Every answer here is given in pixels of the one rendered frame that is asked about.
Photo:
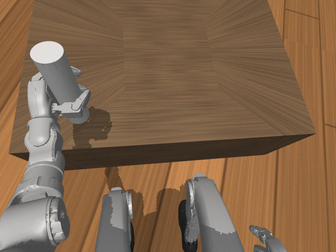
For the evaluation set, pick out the left robot hand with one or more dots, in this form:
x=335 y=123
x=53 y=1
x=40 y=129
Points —
x=42 y=102

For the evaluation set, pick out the right robot hand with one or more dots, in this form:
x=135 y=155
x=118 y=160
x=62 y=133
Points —
x=265 y=236

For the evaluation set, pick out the right robot foot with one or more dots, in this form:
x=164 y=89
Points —
x=187 y=247

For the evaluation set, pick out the left robot arm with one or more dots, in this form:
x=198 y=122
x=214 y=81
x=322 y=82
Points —
x=36 y=220

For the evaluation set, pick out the can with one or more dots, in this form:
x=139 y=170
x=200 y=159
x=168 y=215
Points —
x=52 y=62

